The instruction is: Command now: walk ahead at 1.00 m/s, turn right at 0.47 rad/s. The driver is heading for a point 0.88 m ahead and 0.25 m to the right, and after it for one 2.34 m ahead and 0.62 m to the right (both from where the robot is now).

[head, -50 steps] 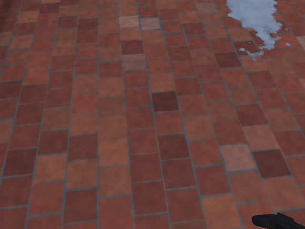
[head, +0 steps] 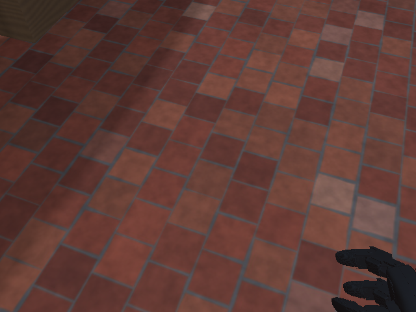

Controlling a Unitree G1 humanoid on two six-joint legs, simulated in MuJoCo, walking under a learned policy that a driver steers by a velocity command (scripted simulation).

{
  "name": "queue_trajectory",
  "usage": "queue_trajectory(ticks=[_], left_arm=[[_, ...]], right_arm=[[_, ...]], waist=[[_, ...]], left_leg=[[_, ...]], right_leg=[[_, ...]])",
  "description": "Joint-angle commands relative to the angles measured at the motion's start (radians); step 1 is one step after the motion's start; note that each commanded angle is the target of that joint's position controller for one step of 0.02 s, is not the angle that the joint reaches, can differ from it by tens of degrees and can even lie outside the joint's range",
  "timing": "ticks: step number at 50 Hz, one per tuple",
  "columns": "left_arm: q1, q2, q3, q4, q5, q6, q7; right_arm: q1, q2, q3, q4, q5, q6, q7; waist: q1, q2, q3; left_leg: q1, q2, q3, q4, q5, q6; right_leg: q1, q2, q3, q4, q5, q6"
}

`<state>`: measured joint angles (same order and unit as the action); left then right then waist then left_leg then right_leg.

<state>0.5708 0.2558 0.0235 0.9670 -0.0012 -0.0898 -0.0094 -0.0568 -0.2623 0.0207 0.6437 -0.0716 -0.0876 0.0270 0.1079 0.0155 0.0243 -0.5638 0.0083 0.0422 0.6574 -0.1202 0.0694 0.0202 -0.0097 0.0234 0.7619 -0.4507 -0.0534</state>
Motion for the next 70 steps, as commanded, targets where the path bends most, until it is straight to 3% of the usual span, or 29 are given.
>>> queue_trajectory(ticks=[1,3,6,10,14,17,20,21,22,23,24,26,29,33,38,40,42,43,44,45,47,49,53,58,63,64,66,67,70], left_arm=[[-0.101,0.151,0.034,-0.152,-0.016,-0.007,0.013],[-0.181,0.109,0.026,-0.148,0.0,0.007,-0.004],[-0.193,0.055,0.026,-0.155,0.021,0.061,-0.027],[-0.388,0.023,0.016,-0.242,0.024,0.079,-0.051],[-0.529,0.034,0.002,-0.3,0.021,0.07,-0.08],[-0.462,0.087,0.014,-0.279,0.017,0.068,-0.077],[0.025,0.207,0.077,-0.141,0.016,0.071,-0.039],[-0.009,0.253,0.112,-0.139,-0.015,0.086,-0.014],[-0.138,0.378,0.123,-0.181,0.03,0.098,-0.014],[-0.131,0.373,0.132,-0.223,0.027,0.103,-0.006],[-0.146,0.297,0.119,-0.204,0.025,0.095,0.007],[-0.201,0.234,0.097,-0.187,0.016,0.066,0.014],[-0.241,0.199,0.078,-0.201,0.005,0.025,0.011],[-0.197,0.203,0.088,-0.197,0.0,0.007,-0.001],[-0.101,0.198,0.085,-0.148,-0.003,-0.003,0.003],[-0.079,0.237,0.088,-0.128,0.011,-0.005,0.017],[-0.154,0.236,0.086,-0.135,0.025,-0.002,0.027],[-0.107,0.136,0.065,-0.164,0.015,-0.001,0.031],[0.043,0.091,0.05,-0.155,-0.039,-0.003,0.028],[-0.043,0.142,0.044,-0.148,0.005,0.003,0.036],[-0.293,0.142,0.03,-0.217,0.039,0.0,0.023],[-0.337,0.119,0.023,-0.262,0.063,0.037,0.013],[-0.34,0.083,-0.006,-0.3,0.043,0.068,0.017],[-0.474,0.105,-0.015,-0.343,0.026,0.087,0.032],[-0.459,0.117,-0.016,-0.349,0.012,0.052,0.046],[-0.419,0.125,-0.013,-0.34,0.018,0.039,0.053],[-0.43,0.242,0.015,-0.364,0.029,0.057,0.064],[-0.409,0.191,0.017,-0.36,0.01,0.072,0.062],[-0.485,0.107,-0.002,-0.379,0.024,0.086,0.067]], right_arm=[[0.442,-0.244,-0.103,0.08,0.011,0.014,-0.027],[0.349,-0.141,-0.084,0.099,0.018,-0.003,-0.022],[0.355,-0.082,-0.072,0.145,0.046,-0.031,-0.019],[0.356,-0.048,-0.066,0.185,0.055,-0.054,-0.017],[0.382,-0.107,-0.075,0.204,0.057,-0.059,-0.034],[0.426,-0.196,-0.092,0.202,0.055,-0.035,-0.059],[0.326,-0.26,-0.115,0.155,0.032,0.021,-0.066],[0.29,-0.198,-0.109,0.153,0.036,0.02,-0.046],[0.42,-0.077,-0.069,0.041,0.036,-0.003,-0.032],[0.335,-0.115,-0.058,-0.005,0.038,-0.033,-0.035],[0.268,-0.146,-0.057,-0.006,0.036,-0.051,-0.034],[0.249,-0.129,-0.048,-0.004,0.013,-0.034,-0.035],[0.242,-0.106,-0.037,-0.014,-0.005,0.03,-0.027],[0.037,-0.052,-0.01,-0.094,0.027,0.027,-0.005],[-0.018,-0.076,-0.022,-0.102,0.032,0.01,-0.004],[0.107,-0.119,-0.045,-0.057,0.02,-0.004,-0.021],[0.433,-0.174,-0.071,0.047,0.026,-0.022,-0.039],[0.582,-0.267,-0.092,0.075,0.014,-0.025,-0.043],[0.625,-0.297,-0.113,0.124,0.032,-0.017,-0.017],[0.538,-0.235,-0.113,0.09,0.06,-0.003,-0.008],[0.406,-0.12,-0.083,0.091,0.071,0.004,-0.009],[0.431,-0.123,-0.084,0.125,0.079,0.013,-0.02],[0.403,-0.194,-0.11,0.118,0.057,0.029,-0.016],[0.423,-0.196,-0.131,0.094,0.067,0.074,-0.02],[0.381,-0.2,-0.152,0.053,0.059,0.113,-0.031],[0.369,-0.181,-0.148,0.043,0.07,0.113,-0.033],[0.531,-0.098,-0.129,0.013,0.089,0.121,-0.042],[0.516,-0.18,-0.143,0.035,0.045,0.13,-0.041],[0.417,-0.174,-0.15,0.034,0.044,0.157,-0.013]], waist=[[-0.224,0.108,-0.297],[-0.167,0.031,-0.075],[-0.093,0.059,0.009],[-0.075,0.065,0.091],[-0.076,0.008,0.122],[-0.025,0.058,0.032],[0.205,0.065,-0.198],[0.18,-0.124,-0.138],[-0.048,-0.315,-0.203],[0.026,-0.157,-0.316],[0.0,-0.001,-0.133],[-0.104,0.082,0.011],[-0.156,0.072,0.053],[-0.076,0.005,0.079],[-0.003,-0.034,0.038],[-0.046,-0.064,-0.04],[-0.221,-0.096,-0.169],[-0.228,0.1,-0.314],[-0.176,0.357,-0.508],[-0.172,0.127,-0.464],[-0.162,-0.007,-0.186],[-0.114,-0.013,-0.101],[-0.059,0.031,-0.115],[-0.1,0.085,-0.133],[-0.097,0.118,-0.069],[-0.083,0.098,-0.057],[-0.167,-0.274,-0.169],[-0.149,-0.196,-0.16],[-0.162,-0.135,-0.067]], left_leg=[[0.853,0.406,-0.734,-0.36,-0.545,0.104],[0.588,0.328,-0.447,-0.4,-0.268,0.084],[0.43,0.281,-0.22,-0.48,-0.117,0.057],[0.402,0.193,0.074,-0.544,0.158,0.012],[0.441,0.167,0.23,-0.582,0.435,-0.024],[0.613,0.197,0.255,-0.374,1.063,-0.058],[0.473,0.233,0.201,0.33,1.067,-0.03],[0.236,0.034,0.191,0.756,0.183,-0.054],[-0.193,-0.068,0.061,1.08,-0.392,-0.114],[-0.321,-0.045,-0.124,1.084,-0.341,-0.097],[-0.347,0.017,-0.143,0.952,-0.279,-0.085],[-0.204,0.086,-0.139,0.748,-0.246,-0.097],[-0.046,0.132,-0.102,0.529,-0.245,-0.143],[0.05,0.105,-0.034,0.12,0.134,-0.138],[0.099,0.039,-0.001,-0.142,0.286,-0.053],[0.187,-0.048,0.034,-0.182,0.194,-0.013],[0.488,0.0,-0.001,-0.23,0.295,0.025],[0.793,0.243,-0.228,-0.05,0.765,0.116],[1.086,0.441,-0.701,-0.106,1.087,0.318],[1.004,0.375,-0.655,-0.151,0.952,0.297],[0.712,0.254,-0.454,-0.243,0.788,0.232],[0.527,0.191,-0.411,-0.29,0.815,0.206],[0.321,0.115,-0.347,-0.305,0.878,0.19],[0.266,0.039,-0.39,-0.267,0.595,0.099],[0.305,0.009,-0.551,-0.174,0.308,0.04],[0.256,-0.022,-0.543,-0.121,0.18,0.003],[0.057,-0.229,-0.199,0.243,-0.598,-0.07],[0.018,-0.14,-0.143,0.423,-0.537,-0.083],[0.031,-0.061,-0.113,0.544,-0.354,-0.119]], right_leg=[[-0.758,-0.022,0.067,0.685,0.121,-0.068],[-0.736,-0.087,0.054,0.581,0.211,-0.055],[-0.695,-0.132,0.048,0.535,0.205,-0.033],[-0.776,-0.129,-0.024,0.395,0.389,-0.031],[-0.639,-0.069,-0.154,0.048,0.574,-0.085],[-0.48,0.054,-0.245,-0.03,0.513,-0.125],[0.05,0.118,-0.143,-0.071,0.289,-0.199],[0.159,0.061,0.006,-0.165,0.216,-0.234],[0.371,-0.171,0.53,-0.221,0.346,-0.423],[0.419,-0.254,0.804,-0.452,0.034,-0.49],[0.239,-0.251,0.787,-0.554,-0.054,-0.418],[-0.075,-0.161,0.599,-0.548,0.131,-0.337],[-0.353,-0.044,0.415,-0.584,0.241,-0.313],[-0.4,0.04,0.298,-0.61,0.422,-0.242],[-0.081,-0.038,0.271,-0.551,0.806,-0.168],[0.082,-0.053,0.242,-0.363,1.185,-0.108],[0.017,-0.006,0.172,0.037,1.158,-0.05],[-0.226,0.097,0.091,0.447,0.603,-0.007],[-0.541,0.26,0.105,0.78,-0.119,0.047],[-0.622,0.153,0.124,0.791,-0.022,0.035],[-0.675,0.058,0.074,0.624,0.051,0.04],[-0.615,0.03,0.061,0.508,0.062,0.058],[-0.496,0.041,0.02,0.242,0.094,0.095],[-0.403,0.069,0.031,0.052,0.283,0.093],[-0.311,0.076,0.092,-0.264,0.27,0.071],[-0.219,0.024,0.112,-0.388,0.353,0.055],[-0.029,-0.434,0.544,-0.459,0.594,-0.145],[-0.055,-0.434,0.54,-0.448,0.63,-0.198],[-0.18,-0.267,0.225,-0.455,0.597,-0.145]])
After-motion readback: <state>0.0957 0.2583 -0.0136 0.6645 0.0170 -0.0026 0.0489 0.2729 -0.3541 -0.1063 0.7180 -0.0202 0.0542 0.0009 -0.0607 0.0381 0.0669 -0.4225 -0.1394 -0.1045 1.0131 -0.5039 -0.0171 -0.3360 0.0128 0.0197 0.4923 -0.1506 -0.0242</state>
